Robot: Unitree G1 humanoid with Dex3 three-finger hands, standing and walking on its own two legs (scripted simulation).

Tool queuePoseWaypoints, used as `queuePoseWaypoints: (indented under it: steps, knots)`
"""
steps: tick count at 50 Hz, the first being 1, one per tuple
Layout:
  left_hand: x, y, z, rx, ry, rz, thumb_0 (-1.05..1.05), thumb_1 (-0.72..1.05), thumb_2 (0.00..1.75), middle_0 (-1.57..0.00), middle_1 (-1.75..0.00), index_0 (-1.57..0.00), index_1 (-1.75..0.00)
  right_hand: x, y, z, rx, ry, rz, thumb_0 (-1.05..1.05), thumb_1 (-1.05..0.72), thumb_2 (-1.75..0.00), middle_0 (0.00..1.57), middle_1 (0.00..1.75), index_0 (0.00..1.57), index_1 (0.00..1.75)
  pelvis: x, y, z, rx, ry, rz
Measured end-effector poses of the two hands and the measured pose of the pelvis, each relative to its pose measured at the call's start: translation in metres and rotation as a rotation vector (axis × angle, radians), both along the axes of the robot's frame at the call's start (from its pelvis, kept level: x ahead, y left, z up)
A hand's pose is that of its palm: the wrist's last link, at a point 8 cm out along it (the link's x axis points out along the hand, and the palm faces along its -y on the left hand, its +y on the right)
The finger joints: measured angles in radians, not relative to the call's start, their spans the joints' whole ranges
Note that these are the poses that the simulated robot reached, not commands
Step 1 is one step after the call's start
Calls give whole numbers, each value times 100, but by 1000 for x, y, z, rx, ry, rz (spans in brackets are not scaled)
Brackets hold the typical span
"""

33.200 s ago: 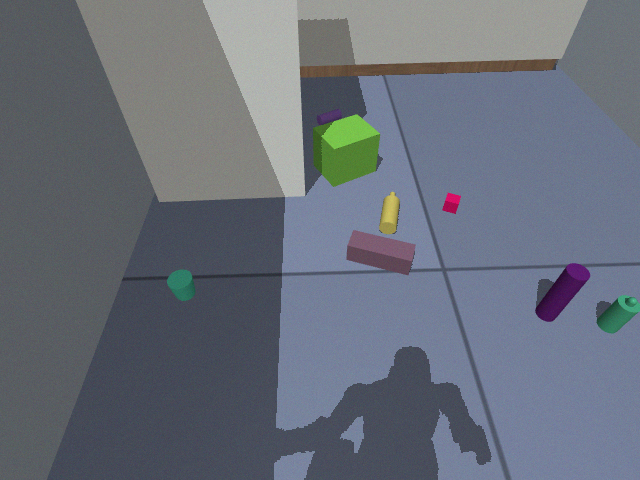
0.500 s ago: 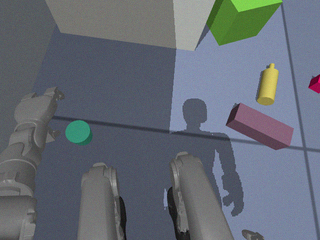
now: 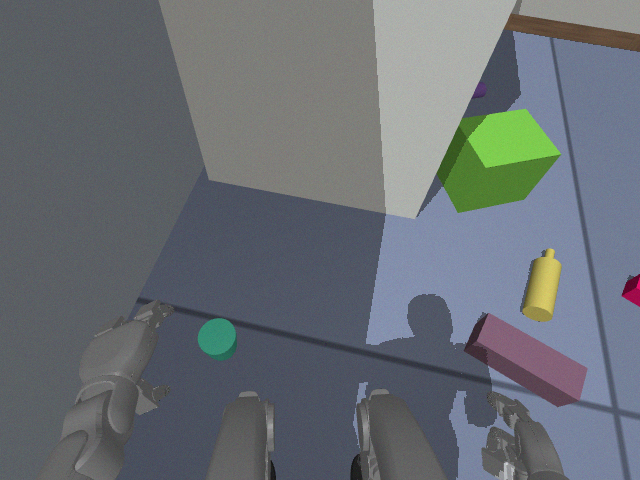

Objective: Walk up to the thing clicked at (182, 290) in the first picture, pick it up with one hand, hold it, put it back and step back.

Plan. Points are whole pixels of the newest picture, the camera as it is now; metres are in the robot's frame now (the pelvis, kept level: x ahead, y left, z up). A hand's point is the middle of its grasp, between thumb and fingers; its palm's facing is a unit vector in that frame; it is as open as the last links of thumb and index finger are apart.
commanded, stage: go down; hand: left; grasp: from above
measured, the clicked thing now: (219, 341) +0.46 +0.22 -0.54
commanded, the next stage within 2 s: home in 0.14 s
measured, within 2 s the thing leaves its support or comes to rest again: neither
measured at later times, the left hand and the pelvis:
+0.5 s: hand (126, 354) +0.30 +0.25 -0.06, palm faces -0.37 -0.28 -0.89, open 12.5 cm; pelvis +0.03 +0.00 +0.04, yaw +0 degrees
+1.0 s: hand (114, 325) +0.35 +0.28 -0.08, palm faces -0.38 -0.09 -0.92, open 13.7 cm; pelvis +0.02 +0.00 +0.02, yaw +0 degrees
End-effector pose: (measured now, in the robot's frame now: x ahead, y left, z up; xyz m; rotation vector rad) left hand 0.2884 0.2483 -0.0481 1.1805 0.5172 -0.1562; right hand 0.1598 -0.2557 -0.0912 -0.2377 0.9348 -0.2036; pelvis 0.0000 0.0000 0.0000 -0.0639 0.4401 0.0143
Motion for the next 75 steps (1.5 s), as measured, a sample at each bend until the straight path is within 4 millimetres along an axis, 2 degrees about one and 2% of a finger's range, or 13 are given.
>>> queuePoseWaypoints:
  steps: [4, 7, 10, 13, 18, 22, 25, 29, 39, 48, 54, 65, 75]
  knots:
    - [-18, 1, 24, 0, 3, 33, 0, 2, 77, -26, -60, -27, -61, 27, 6, 30, 3, -80, 27, 1, -91, -90, 20, 29, 20, 30, 7, -1, 23, 8, -38, 6]
    - [-24, 3, 36, 21, 13, 32, 0, -8, 78, -26, -70, -27, -70, 40, 8, 46, 6, -119, 43, 1, -91, -90, 20, 29, 20, 30, 11, -2, 36, 14, -56, 8]
    - [-23, 7, 42, 59, 21, 10, 0, -16, 79, -25, -77, -26, -77, 46, 9, 54, 7, -134, 54, 1, -91, -90, 20, 29, 20, 30, 15, -3, 43, 19, -65, 9]
    - [-17, 11, 42, 97, 28, -18, 0, -23, 80, -23, -83, -25, -83, 46, 6, 54, 5, -122, 59, 0, -91, -90, 20, 29, 20, 30, 18, -4, 45, 22, -64, 9]
    - [2, 17, 33, 130, 28, -55, 0, -29, 84, -21, -84, -22, -84, 32, -2, 38, -4, -48, 52, 0, -90, -90, 20, 29, 20, 30, 20, -4, 39, 25, -40, 5]
    - [15, 15, 36, 115, -17, -63, 0, -19, 84, -21, -73, -21, -73, 15, -7, 24, -3, 26, 14, 1, -90, -90, 20, 29, 20, 30, 23, -2, 34, 25, -27, -2]
    - [15, 10, 46, 96, -37, -56, 0, -13, 85, -20, -67, -20, -68, 2, -8, 23, 8, 68, -24, 1, -90, -90, 20, 29, 20, 30, 27, 0, 39, 24, -36, -9]
    - [12, 10, 49, 117, -1, -64, 0, -13, 87, -18, -69, -18, -70, -9, -5, 28, 22, 96, -49, 1, -90, -89, 20, 29, 20, 30, 30, 1, 47, 22, -43, -12]
    - [15, 20, 35, 156, 17, -98, 0, -34, 89, -12, -95, -14, -94, -10, -8, 29, -2, 87, -24, 1, -90, -89, 20, 29, 20, 30, 26, 1, 42, 21, -30, -8]
    - [51, 30, 29, 257, -38, -153, 0, -43, 93, -9, -103, -11, -102, -8, -12, 11, -22, 109, -4, 1, -90, -89, 20, 29, 20, 30, 20, 2, 26, 14, 3, -5]
    - [69, 29, 30, 274, -28, -157, 0, -45, 95, -8, -104, -10, -103, -22, -10, 8, -6, 146, -28, 1, -90, -90, 20, 29, 20, 30, 20, 3, 25, 10, 8, -8]
    - [76, 30, 21, 296, 3, -209, 0, -48, 96, -8, -106, -10, -105, -58, -10, 8, -8, 245, -57, 1, -91, -90, 20, 30, 20, 30, 19, 3, 25, 5, 20, -6]
    - [92, 31, 22, 331, -29, -228, 0, -51, 98, -7, -106, -9, -105, -67, -13, 4, -25, 280, -68, 1, -91, -90, 20, 30, 20, 30, 17, 4, 22, -1, 32, -6]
